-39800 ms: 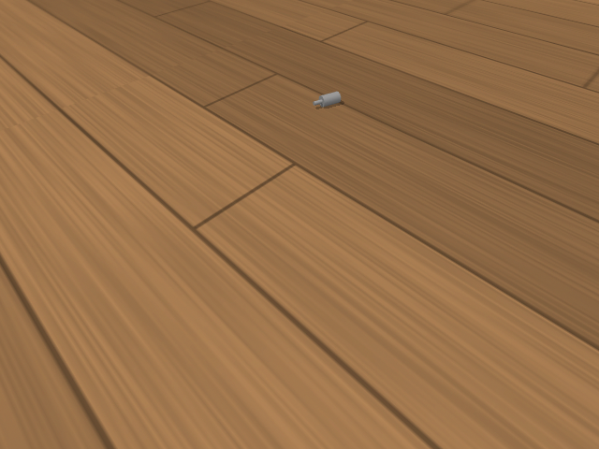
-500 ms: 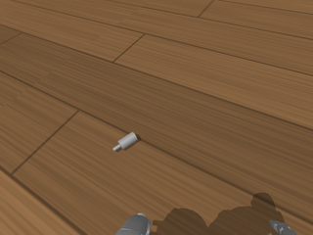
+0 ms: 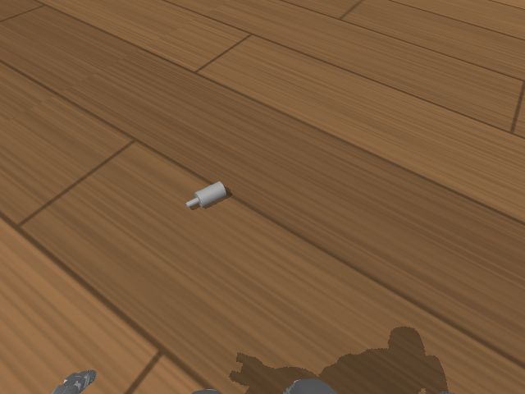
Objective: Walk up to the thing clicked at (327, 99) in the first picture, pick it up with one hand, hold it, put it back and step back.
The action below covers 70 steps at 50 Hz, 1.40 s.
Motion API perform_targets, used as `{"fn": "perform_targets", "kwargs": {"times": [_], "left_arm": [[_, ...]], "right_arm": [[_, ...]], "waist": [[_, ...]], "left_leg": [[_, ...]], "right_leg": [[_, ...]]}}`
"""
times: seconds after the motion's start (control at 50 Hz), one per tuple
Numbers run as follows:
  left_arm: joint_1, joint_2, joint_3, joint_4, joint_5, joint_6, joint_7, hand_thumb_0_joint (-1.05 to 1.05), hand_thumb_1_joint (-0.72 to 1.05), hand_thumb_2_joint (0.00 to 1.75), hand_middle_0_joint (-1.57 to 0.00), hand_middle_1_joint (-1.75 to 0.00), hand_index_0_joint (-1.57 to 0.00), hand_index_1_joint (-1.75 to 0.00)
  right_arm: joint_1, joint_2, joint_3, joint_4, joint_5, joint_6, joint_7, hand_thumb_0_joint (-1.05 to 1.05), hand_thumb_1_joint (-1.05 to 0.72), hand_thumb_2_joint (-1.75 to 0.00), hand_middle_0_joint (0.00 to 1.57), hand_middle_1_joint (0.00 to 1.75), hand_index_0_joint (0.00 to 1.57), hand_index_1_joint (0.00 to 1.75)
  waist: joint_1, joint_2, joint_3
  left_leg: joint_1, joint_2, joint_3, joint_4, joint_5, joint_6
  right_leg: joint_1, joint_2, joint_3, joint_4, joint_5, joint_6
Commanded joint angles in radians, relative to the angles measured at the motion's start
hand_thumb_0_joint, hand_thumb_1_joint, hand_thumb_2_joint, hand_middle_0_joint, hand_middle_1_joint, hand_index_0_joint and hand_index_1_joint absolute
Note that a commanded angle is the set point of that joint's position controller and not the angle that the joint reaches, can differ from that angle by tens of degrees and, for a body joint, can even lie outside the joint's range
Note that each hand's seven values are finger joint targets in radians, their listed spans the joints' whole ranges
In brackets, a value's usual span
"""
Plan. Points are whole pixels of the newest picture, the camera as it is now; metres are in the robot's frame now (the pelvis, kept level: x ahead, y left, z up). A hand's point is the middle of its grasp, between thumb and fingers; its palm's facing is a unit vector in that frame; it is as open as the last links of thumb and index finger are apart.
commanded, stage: step back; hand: left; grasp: from above
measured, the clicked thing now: (204, 196) +0.98 +0.26 -0.73
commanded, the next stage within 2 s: stand in 1.08 s
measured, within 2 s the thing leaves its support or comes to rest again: neither
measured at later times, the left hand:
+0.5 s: hand out of the picture -0.01 +0.28 -0.15, palm faces -0.01 -0.92 -0.40, open 7.4 cm
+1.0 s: hand out of the picture +0.05 +0.27 -0.15, palm faces +0.04 -0.93 -0.38, open 7.4 cm
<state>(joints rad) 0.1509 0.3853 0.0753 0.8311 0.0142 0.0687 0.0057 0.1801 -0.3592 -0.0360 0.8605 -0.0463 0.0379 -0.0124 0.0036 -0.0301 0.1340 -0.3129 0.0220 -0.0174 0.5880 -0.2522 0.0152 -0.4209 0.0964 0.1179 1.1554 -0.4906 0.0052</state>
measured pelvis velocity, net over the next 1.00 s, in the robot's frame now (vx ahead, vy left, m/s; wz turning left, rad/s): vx -0.03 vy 0.00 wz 0.03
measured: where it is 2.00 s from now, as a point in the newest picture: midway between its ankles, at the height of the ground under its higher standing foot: outside the picture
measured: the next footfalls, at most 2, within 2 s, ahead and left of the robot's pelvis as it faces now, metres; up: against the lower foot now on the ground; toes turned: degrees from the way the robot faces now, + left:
right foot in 0.10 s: +0.01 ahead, -0.13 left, +0.00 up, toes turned -1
left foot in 0.40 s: -0.03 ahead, +0.13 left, +0.00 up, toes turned -3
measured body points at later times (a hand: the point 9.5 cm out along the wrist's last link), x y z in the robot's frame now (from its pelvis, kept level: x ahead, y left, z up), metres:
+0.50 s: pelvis -0.07 +0.00 +0.00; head -0.06 +0.00 +0.45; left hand -0.01 +0.33 -0.12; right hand -0.02 -0.31 -0.13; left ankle -0.07 +0.13 -0.73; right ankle -0.09 -0.12 -0.71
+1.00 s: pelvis -0.03 +0.00 -0.01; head +0.00 +0.00 +0.44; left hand +0.05 +0.32 -0.13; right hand +0.05 -0.31 -0.13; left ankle +0.02 +0.14 -0.73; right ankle -0.04 -0.12 -0.73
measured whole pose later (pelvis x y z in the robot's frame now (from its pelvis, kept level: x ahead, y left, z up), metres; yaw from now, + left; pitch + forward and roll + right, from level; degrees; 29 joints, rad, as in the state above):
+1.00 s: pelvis -0.03 +0.00 -0.01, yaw +2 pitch -3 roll +0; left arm 0.16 0.37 0.05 0.98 0.02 -0.03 0.00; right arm 0.19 -0.38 -0.05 1.01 -0.03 -0.01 0.00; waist 0.02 0.01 0.11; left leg -0.30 0.02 -0.01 0.60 -0.23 -0.01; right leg -0.21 -0.05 -0.06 0.64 -0.37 0.01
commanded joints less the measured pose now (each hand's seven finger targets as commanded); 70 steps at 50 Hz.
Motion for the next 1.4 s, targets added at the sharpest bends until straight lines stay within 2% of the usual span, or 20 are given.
{"fn": "perform_targets", "kwargs": {"times": [0.0, 0.06, 0.1, 0.14, 0.2, 0.28, 0.36, 0.4, 0.44, 0.62, 0.64, 0.68, 0.72, 0.78, 0.92, 0.98, 1.02, 1.06, 1.14, 1.38], "left_arm": [[0.023, 0.155, 0.028, -0.056, 0.005, -0.068, 0.013, 0.00, 0.90, 0.90, -0.20, -0.30, -0.20, -0.30], [0.131, 0.146, 0.034, 0.033, 0.012, -0.101, 0.021, 0.00, 0.90, 0.90, -0.20, -0.30, -0.20, -0.30], [0.122, 0.262, 0.063, 0.050, 0.035, -0.120, 0.025, 0.00, 0.90, 0.90, -0.20, -0.30, -0.20, -0.30], [-0.020, 0.363, 0.076, 0.002, 0.038, -0.116, 0.026, 0.00, 0.90, 0.90, -0.20, -0.30, -0.20, -0.30], [-0.051, 0.238, 0.048, 0.017, 0.023, -0.126, 0.024, 0.00, 0.90, 0.90, -0.20, -0.30, -0.20, -0.30], [0.067, 0.264, 0.057, 0.050, 0.032, -0.127, 0.015, 0.00, 0.90, 0.90, -0.20, -0.30, -0.20, -0.30], [0.016, 0.252, 0.045, 0.041, 0.024, -0.102, 0.003, 0.00, 0.90, 0.90, -0.20, -0.30, -0.20, -0.30], [0.038, 0.166, 0.013, 0.033, 0.016, -0.100, 0.000, 0.00, 0.90, 0.90, -0.20, -0.30, -0.20, -0.30], [-0.050, 0.231, 0.036, 0.036, 0.011, -0.101, 0.008, 0.00, 0.90, 0.90, -0.20, -0.30, -0.20, -0.30], [0.107, 0.167, 0.033, 0.113, 0.009, -0.129, -0.001, 0.00, 0.90, 0.90, -0.20, -0.30, -0.20, -0.30], [0.138, 0.189, 0.041, 0.131, 0.014, -0.133, 0.007, 0.00, 0.90, 0.90, -0.20, -0.30, -0.20, -0.30], [0.134, 0.326, 0.073, 0.114, 0.029, -0.139, 0.019, 0.00, 0.90, 0.90, -0.20, -0.30, -0.20, -0.30], [-0.006, 0.323, 0.072, 0.067, 0.025, -0.136, 0.012, 0.00, 0.90, 0.90, -0.20, -0.30, -0.20, -0.30], [-0.026, 0.246, 0.048, 0.067, 0.014, -0.149, 0.012, 0.00, 0.90, 0.90, -0.20, -0.30, -0.20, -0.30], [-0.030, 0.235, 0.028, 0.075, -0.006, -0.121, 0.012, 0.00, 0.90, 0.90, -0.20, -0.30, -0.20, -0.30], [-0.017, 0.188, 0.010, 0.058, -0.018, -0.103, 0.016, 0.00, 0.90, 0.90, -0.20, -0.30, -0.20, -0.30], [-0.011, 0.180, 0.009, 0.088, -0.029, -0.080, 0.021, 0.00, 0.90, 0.90, -0.20, -0.30, -0.20, -0.30], [0.010, 0.140, -0.012, 0.133, -0.026, -0.084, 0.014, 0.00, 0.90, 0.90, -0.20, -0.30, -0.20, -0.30], [0.005, 0.191, -0.016, 0.170, -0.009, -0.105, 0.010, 0.00, 0.90, 0.90, -0.20, -0.30, -0.20, -0.30], [-0.083, 0.181, -0.040, 0.241, -0.010, -0.113, -0.001, 0.00, 0.90, 0.90, -0.20, -0.30, -0.20, -0.30]], "right_arm": [[0.009, -0.242, -0.077, -0.069, 0.011, -0.027, -0.009, 0.00, -0.90, -0.90, 0.20, 0.30, 0.20, 0.30], [-0.030, -0.265, -0.077, -0.059, 0.011, 0.000, 0.006, 0.00, -0.90, -0.90, 0.20, 0.30, 0.20, 0.30], [0.003, -0.160, -0.044, -0.074, 0.022, -0.003, 0.009, 0.00, -0.90, -0.90, 0.20, 0.30, 0.20, 0.30], [-0.086, -0.219, -0.071, -0.064, 0.016, -0.001, -0.005, 0.00, -0.90, -0.90, 0.20, 0.30, 0.20, 0.30], [-0.079, -0.212, -0.064, -0.021, 0.035, -0.017, 0.014, 0.00, -0.90, -0.90, 0.20, 0.30, 0.20, 0.30], [-0.101, -0.192, -0.050, -0.024, 0.022, -0.037, 0.020, 0.00, -0.90, -0.90, 0.20, 0.30, 0.20, 0.30], [-0.005, -0.189, -0.071, 0.032, 0.017, -0.064, 0.024, 0.00, -0.90, -0.90, 0.20, 0.30, 0.20, 0.30], [0.069, -0.245, -0.095, 0.053, 0.003, -0.083, 0.014, 0.00, -0.90, -0.90, 0.20, 0.30, 0.20, 0.30], [0.077, -0.356, -0.116, 0.053, 0.011, -0.081, 0.019, 0.00, -0.90, -0.90, 0.20, 0.30, 0.20, 0.30], [-0.038, -0.234, -0.074, 0.019, 0.025, -0.058, 0.022, 0.00, -0.90, -0.90, 0.20, 0.30, 0.20, 0.30], [-0.036, -0.186, -0.056, 0.011, 0.032, -0.055, 0.019, 0.00, -0.90, -0.90, 0.20, 0.30, 0.20, 0.30], [-0.020, -0.125, -0.035, -0.007, 0.031, -0.049, 0.005, 0.00, -0.90, -0.90, 0.20, 0.30, 0.20, 0.30], [0.045, -0.233, -0.072, 0.042, 0.020, -0.047, -0.001, 0.00, -0.90, -0.90, 0.20, 0.30, 0.20, 0.30], [0.072, -0.201, -0.060, 0.081, 0.026, -0.053, 0.008, 0.00, -0.90, -0.90, 0.20, 0.30, 0.20, 0.30], [0.058, -0.162, -0.048, 0.100, 0.023, -0.067, 0.005, 0.00, -0.90, -0.90, 0.20, 0.30, 0.20, 0.30], [0.054, -0.241, -0.071, 0.106, 0.015, -0.070, -0.008, 0.00, -0.90, -0.90, 0.20, 0.30, 0.20, 0.30], [-0.042, -0.307, -0.069, 0.075, 0.025, -0.070, -0.008, 0.00, -0.90, -0.90, 0.20, 0.30, 0.20, 0.30], [-0.098, -0.259, -0.049, 0.096, 0.024, -0.073, 0.001, 0.00, -0.90, -0.90, 0.20, 0.30, 0.20, 0.30], [-0.112, -0.208, -0.033, 0.112, 0.041, -0.077, 0.001, 0.00, -0.90, -0.90, 0.20, 0.30, 0.20, 0.30], [-0.166, -0.196, -0.017, 0.186, 0.043, -0.076, 0.012, 0.00, -0.90, -0.90, 0.20, 0.30, 0.20, 0.30]], "waist": [[-0.032, 0.231, -0.199], [0.006, 0.208, -0.221], [-0.004, -0.065, -0.179], [0.038, -0.136, -0.064], [-0.005, -0.058, 0.003], [0.055, -0.137, -0.037], [0.008, -0.136, -0.077], [-0.022, 0.052, -0.155], [-0.050, 0.153, -0.065], [0.052, 0.195, -0.122], [0.070, 0.121, -0.148], [0.081, -0.131, -0.132], [0.028, -0.057, -0.024], [0.011, -0.046, -0.033], [-0.002, -0.135, -0.134], [-0.001, 0.050, -0.206], [0.011, 0.183, -0.210], [0.034, 0.204, -0.179], [0.019, 0.154, -0.221], [-0.007, 0.026, -0.159]], "left_leg": [[0.314, 0.198, -0.178, -0.109, 0.142, 0.204], [0.188, 0.159, -0.112, 0.020, 0.115, 0.147], [-0.182, 0.018, -0.060, 0.207, -0.154, 0.040], [-0.049, 0.012, -0.152, 0.330, -0.298, -0.015], [-0.100, -0.040, -0.120, 0.314, -0.156, -0.012], [-0.102, -0.037, -0.067, 0.149, -0.220, -0.020], [0.109, -0.063, 0.028, -0.180, -0.121, -0.006], [0.334, 0.101, -0.269, -0.275, -0.110, 0.057], [0.136, 0.321, -0.585, -0.382, -0.453, 0.238], [-0.006, 0.114, -0.165, -0.107, -0.031, 0.101], [-0.086, 0.075, -0.132, -0.015, -0.037, 0.067], [-0.298, -0.095, -0.084, 0.306, -0.325, 0.000], [-0.205, 0.005, -0.120, 0.386, -0.314, -0.007], [-0.156, 0.005, -0.129, 0.318, -0.194, -0.008], [0.064, -0.023, 0.063, -0.070, 0.038, -0.013], [0.222, 0.121, -0.113, -0.109, 0.445, 0.063], [0.063, 0.297, -0.313, -0.183, 0.346, 0.218], [0.067, 0.221, -0.245, -0.211, 0.224, 0.158], [0.102, 0.121, -0.113, -0.139, 0.293, 0.027], [0.233, 0.111, -0.075, -0.249, 0.235, 0.011]], "right_leg": [[-0.021, -0.096, -0.053, -0.449, -0.023, 0.016], [0.229, -0.058, -0.134, -0.885, 0.167, -0.009], [0.402, -0.259, 0.277, -0.839, 0.243, -0.078], [-0.042, -0.489, 0.483, -0.883, -0.006, -0.260], [0.081, -0.308, 0.167, -0.820, 0.205, -0.160], [0.197, -0.311, 0.167, -0.803, 0.171, -0.158], [0.164, -0.284, 0.084, -0.716, 0.128, -0.138], [-0.023, -0.179, -0.032, -0.449, 0.199, -0.065], [-0.095, -0.119, -0.081, -0.244, -0.098, -0.033], [0.302, -0.067, -0.187, -0.720, 0.216, -0.033], [0.416, -0.092, -0.132, -0.745, 0.258, -0.036], [0.415, -0.452, 0.392, -0.935, -0.026, -0.170], [0.189, -0.522, 0.421, -0.940, -0.129, -0.276], [0.206, -0.377, 0.150, -0.869, 0.200, -0.185], [0.246, -0.294, -0.070, -0.614, 0.773, -0.120], [0.133, -0.194, -0.123, -0.457, 0.555, -0.042], [0.204, -0.115, -0.137, -0.404, 0.056, -0.022], [0.226, -0.141, -0.074, -0.542, -0.010, -0.022], [0.341, -0.215, -0.027, -0.718, 0.460, -0.031], [0.274, -0.224, -0.038, -0.852, 0.408, -0.018]]}}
